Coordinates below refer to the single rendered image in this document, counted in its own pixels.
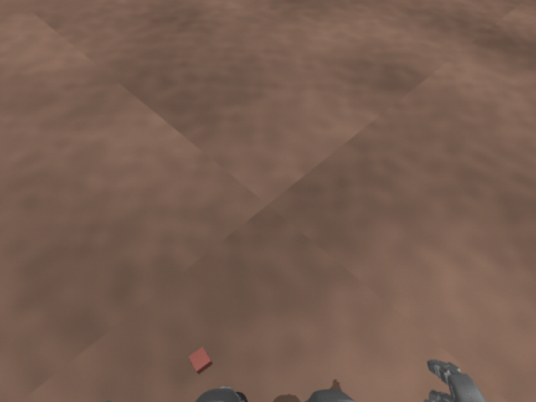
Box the small box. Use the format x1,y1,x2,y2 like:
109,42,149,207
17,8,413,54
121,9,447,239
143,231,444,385
188,347,212,374

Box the right robot hand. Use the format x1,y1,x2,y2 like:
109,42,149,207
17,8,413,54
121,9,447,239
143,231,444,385
424,359,486,402

